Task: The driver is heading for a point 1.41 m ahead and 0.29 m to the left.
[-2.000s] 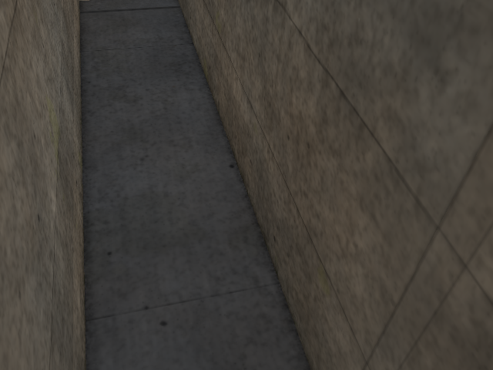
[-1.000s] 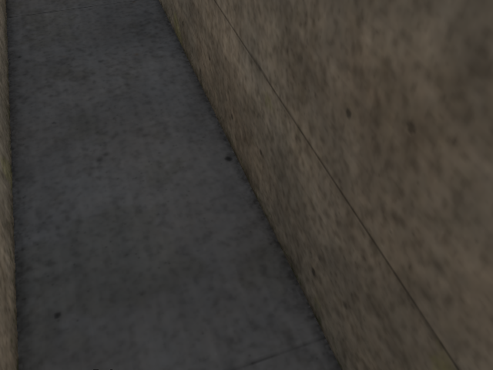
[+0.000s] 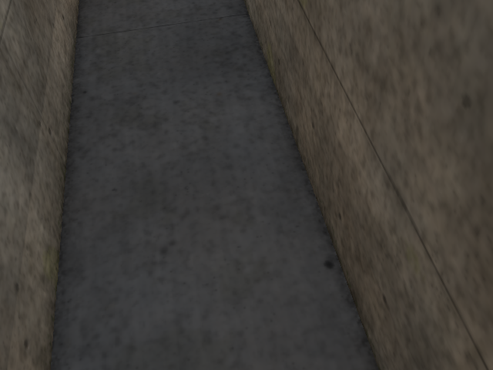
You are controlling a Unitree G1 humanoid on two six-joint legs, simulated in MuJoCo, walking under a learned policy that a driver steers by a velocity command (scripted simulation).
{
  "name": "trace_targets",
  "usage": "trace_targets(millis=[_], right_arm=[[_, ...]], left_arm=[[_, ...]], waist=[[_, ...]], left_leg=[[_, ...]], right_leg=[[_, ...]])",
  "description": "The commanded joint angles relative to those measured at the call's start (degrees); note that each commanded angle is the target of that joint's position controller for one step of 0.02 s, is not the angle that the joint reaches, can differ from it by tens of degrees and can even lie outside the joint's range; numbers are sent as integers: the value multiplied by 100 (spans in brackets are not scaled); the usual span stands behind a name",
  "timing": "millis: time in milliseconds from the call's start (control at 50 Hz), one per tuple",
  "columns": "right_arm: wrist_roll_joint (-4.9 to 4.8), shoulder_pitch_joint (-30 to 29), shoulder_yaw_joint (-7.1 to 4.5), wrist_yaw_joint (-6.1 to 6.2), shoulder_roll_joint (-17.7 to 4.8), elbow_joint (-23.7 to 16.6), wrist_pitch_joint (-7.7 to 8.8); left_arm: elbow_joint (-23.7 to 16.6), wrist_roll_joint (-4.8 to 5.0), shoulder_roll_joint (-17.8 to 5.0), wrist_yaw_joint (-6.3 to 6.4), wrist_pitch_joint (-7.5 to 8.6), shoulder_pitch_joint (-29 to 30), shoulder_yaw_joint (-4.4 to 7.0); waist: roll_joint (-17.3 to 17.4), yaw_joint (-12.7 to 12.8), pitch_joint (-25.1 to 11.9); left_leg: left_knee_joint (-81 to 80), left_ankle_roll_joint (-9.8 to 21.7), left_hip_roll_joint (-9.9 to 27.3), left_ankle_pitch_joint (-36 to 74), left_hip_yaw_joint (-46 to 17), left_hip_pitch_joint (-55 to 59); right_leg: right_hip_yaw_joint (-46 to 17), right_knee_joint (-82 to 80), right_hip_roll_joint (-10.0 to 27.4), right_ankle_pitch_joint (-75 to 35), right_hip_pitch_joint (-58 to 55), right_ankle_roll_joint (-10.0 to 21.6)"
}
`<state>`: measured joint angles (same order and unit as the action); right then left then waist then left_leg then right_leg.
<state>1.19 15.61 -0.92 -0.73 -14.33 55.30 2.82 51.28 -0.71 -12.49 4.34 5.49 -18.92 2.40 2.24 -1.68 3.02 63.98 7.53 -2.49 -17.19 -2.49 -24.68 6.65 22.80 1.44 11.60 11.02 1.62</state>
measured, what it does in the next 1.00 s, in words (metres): walks ahead, turning left: left foot, then right foot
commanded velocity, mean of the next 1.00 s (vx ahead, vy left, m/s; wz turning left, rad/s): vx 0.10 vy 0.00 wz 0.44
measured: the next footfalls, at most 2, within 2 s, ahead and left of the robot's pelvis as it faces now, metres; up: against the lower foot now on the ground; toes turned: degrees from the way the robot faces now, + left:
left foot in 0.28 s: +0.32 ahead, +0.17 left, +0.00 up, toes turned +6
right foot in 0.90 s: +0.24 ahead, -0.04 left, +0.00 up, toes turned +30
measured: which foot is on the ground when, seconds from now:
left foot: up 0.00-0.26, down 0.28-0.88, up 0.90-1.00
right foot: down 0.00-0.26, up 0.28-0.88, down 0.90-1.00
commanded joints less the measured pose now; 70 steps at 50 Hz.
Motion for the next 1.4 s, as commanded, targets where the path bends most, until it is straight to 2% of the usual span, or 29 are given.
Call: trace_targets(millis=[20,80,160,220,260,280,300,320,360,400,440,500,580,640,720,820,880,900,920,940,960,980,1040,1160,1240,1280,1320,1340,1400], right_arm=[[90,-234,-41,-32,-168,-468,-179],[83,-746,6,-135,28,-732,-214],[126,-1279,3,-355,-21,-1005,-250],[205,-933,-148,-260,-312,-986,-225],[290,253,-336,-115,-606,-715,-112],[403,799,-452,-48,-1060,-653,18],[296,515,-663,98,-1960,-1069,-7],[-171,490,-701,122,-1713,-1165,-132],[-67,-342,-507,242,-858,-1491,-293],[19,-615,-363,344,-446,-1744,-357],[106,-247,-443,345,-569,-1686,-291],[24,101,-550,443,-772,-1687,-340],[11,-41,-630,457,-909,-1919,-548],[56,-217,-662,425,-897,-2025,-587],[-10,14,-619,430,-821,-2082,-617],[2,-7,-552,390,-700,-2087,-843],[-202,-9,-540,336,-670,-2002,-825],[-247,258,-503,314,-505,-1926,-810],[-205,173,-531,290,-568,-2011,-812],[86,-127,-574,363,-921,-1863,-770],[99,19,-531,340,-746,-1681,-763],[87,171,-530,277,-706,-1548,-788],[71,-273,-407,244,-437,-1416,-830],[-171,-463,-286,428,-296,-968,-874],[-132,-167,-272,468,-254,-497,-814],[-54,21,-275,473,-248,-317,-722],[96,-120,-345,461,-601,-302,-622],[19,-317,-325,393,-478,-295,-612],[31,-203,-232,432,-226,-162,-490]], left_arm=[[-50,51,-834,66,132,-811,189],[-89,55,-855,80,110,-717,220],[-234,170,-830,94,111,-326,173],[-330,214,-1033,99,108,-182,215],[-376,174,-1111,-4,14,-120,234],[-419,40,-833,-20,-14,-429,187],[-708,90,-217,72,-76,-1279,10],[-763,20,-765,-18,-139,-1151,122],[-770,-12,-831,-91,-155,-671,168],[-633,-174,-904,-41,-341,-308,154],[-696,-148,-763,-7,-499,84,157],[-840,-85,-708,-78,-646,605,158],[-1005,-67,-778,-110,-691,1035,159],[-1088,-60,-861,-130,-771,1066,177],[-1030,-12,-943,-116,-729,1514,162],[-814,157,-892,-112,-716,1235,84],[-574,110,-757,-143,-667,506,60],[-657,29,-901,-115,-634,729,75],[-748,41,-1289,-91,-504,932,147],[-790,-69,-1112,-150,-446,1276,125],[-845,-12,-806,-152,-372,1778,45],[-933,0,-592,-169,-334,2068,-46],[-746,83,-431,-165,-213,1562,-135],[-190,105,-646,-76,-245,303,-139],[-72,133,-681,-108,-271,362,-68],[-51,229,-654,-160,-260,598,-50],[49,231,-516,-255,-182,447,-19],[135,241,-416,-270,-172,508,-22],[372,114,-482,-151,-298,819,63]], waist=[[-427,136,24],[-952,189,92],[-1364,155,-5],[-1286,39,-20],[-968,-439,-460],[-21,-499,-681],[1328,146,-1303],[805,-42,-2182],[497,139,-1307],[534,110,-1065],[271,32,-949],[587,-81,-1055],[197,-16,-926],[655,128,-538],[423,-85,-617],[738,-120,-685],[213,169,-732],[-700,66,-613],[-1688,22,-327],[-1218,44,175],[-919,-285,178],[-820,-425,38],[-683,-51,-49],[-1339,336,-263],[-1339,171,-446],[-1086,-62,-648],[-465,111,-742],[-1,133,-544],[-60,28,-94]], left_leg=[[-149,-128,396,484,-424,-1844],[-1388,-266,349,1172,-78,-1517],[-2636,-319,193,2281,370,46],[-2955,-340,-1,1990,552,742],[-3273,-179,-326,1561,565,1916],[-3643,25,537,3084,-497,2576],[-3575,1109,2278,5188,-3003,3132],[-4312,1243,2203,3579,-3468,2960],[-4630,753,1475,884,-2622,2138],[-4893,362,1109,1041,-2090,1469],[-4794,186,1113,2404,-1970,1343],[-4532,17,1191,3263,-2166,1911],[-4804,-20,821,1344,-2470,1372],[-5182,6,620,-59,-2693,818],[-5170,110,731,419,-2694,1223],[-5335,45,758,62,-2892,892],[-5063,-284,581,-917,-2880,319],[-3848,-554,26,-1424,-2264,146],[-2229,-793,-1000,-1345,-868,-125],[-1143,-674,-891,-1037,-986,-103],[-578,-577,-758,-497,-1136,355],[-232,-592,-742,-192,-995,697],[-537,-639,-589,-66,-832,226],[-2755,-807,-133,-696,-212,527],[-4067,-673,5,-231,-28,1378],[-4922,-602,262,848,-155,2435],[-4400,-493,776,1333,-524,3109],[-4357,-456,695,1060,-367,2396],[-4791,-409,765,317,-457,1339]], right_leg=[[-1201,-958,1747,-2163,-1426,783],[-266,-974,1445,-3271,-889,577],[551,-824,1089,-2277,-4,210],[607,54,1195,-2747,104,281],[729,2064,816,-2701,485,154],[615,3831,463,79,1338,-51],[11,5891,-361,2772,2320,-191],[-1003,6017,-199,2338,2030,-163],[-1105,5481,133,1381,2342,14],[-998,4735,144,966,1952,74],[-981,4263,22,868,1737,-48],[-1224,4085,-86,791,2215,-149],[-1334,4068,-223,325,2218,-278],[-1332,3987,-308,555,2041,-368],[-1287,3402,-357,560,1754,-433],[-1147,1928,-413,1247,425,-135],[-1088,312,-346,628,-848,343],[-1959,-406,261,1394,-674,477],[-3532,-1165,1666,1928,218,1039],[-3646,-1308,1970,1726,1542,1236],[-3010,-1141,1493,1130,1768,1039],[-2552,-1062,1207,622,1776,955],[-2128,-730,1032,-819,451,937],[-2303,-175,1022,-2800,-938,844],[-2393,-67,892,-2635,-727,853],[-2315,-96,735,-1729,-133,593],[-1913,38,372,-912,629,329],[-1599,-203,169,-678,386,266],[-1583,-45,180,-754,-390,108]])
Over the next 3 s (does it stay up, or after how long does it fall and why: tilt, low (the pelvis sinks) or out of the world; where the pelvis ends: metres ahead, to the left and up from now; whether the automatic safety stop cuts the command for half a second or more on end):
stays up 0.30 0.07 0.00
